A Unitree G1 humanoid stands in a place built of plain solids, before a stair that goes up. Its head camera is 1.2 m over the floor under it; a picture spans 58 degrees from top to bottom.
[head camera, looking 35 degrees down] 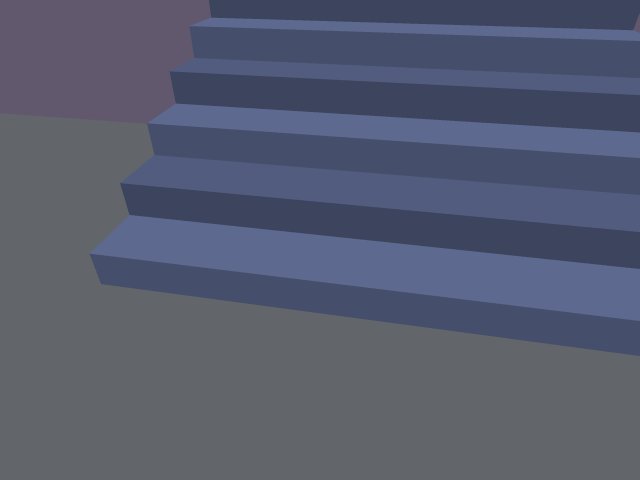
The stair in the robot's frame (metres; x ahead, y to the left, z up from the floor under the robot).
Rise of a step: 0.16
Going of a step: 0.30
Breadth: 2.30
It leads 11 degrees to the right of straight ahead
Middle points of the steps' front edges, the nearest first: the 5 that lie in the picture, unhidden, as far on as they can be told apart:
1.18 -0.20 0.16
1.47 -0.26 0.32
1.77 -0.32 0.48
2.06 -0.37 0.65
2.36 -0.43 0.81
